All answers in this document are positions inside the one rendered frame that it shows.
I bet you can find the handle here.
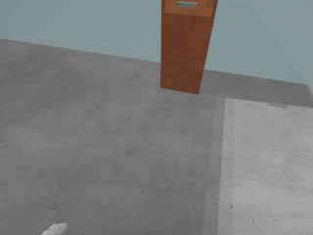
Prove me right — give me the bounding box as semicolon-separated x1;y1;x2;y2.
178;1;198;8

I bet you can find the robot left hand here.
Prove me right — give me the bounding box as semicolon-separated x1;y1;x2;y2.
41;223;67;235

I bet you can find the cabinet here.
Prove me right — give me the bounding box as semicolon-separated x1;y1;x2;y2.
160;0;218;95

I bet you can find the drawer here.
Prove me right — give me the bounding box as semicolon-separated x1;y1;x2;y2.
164;0;215;17

